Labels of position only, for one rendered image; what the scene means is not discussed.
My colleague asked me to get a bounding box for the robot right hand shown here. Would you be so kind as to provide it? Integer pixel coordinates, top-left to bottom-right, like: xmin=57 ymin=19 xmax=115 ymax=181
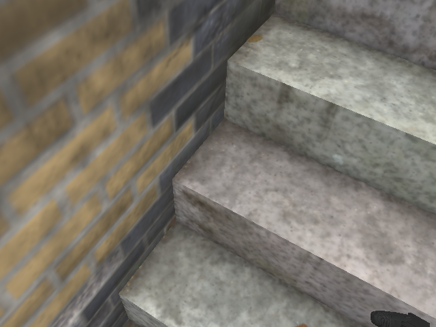
xmin=371 ymin=311 xmax=430 ymax=327

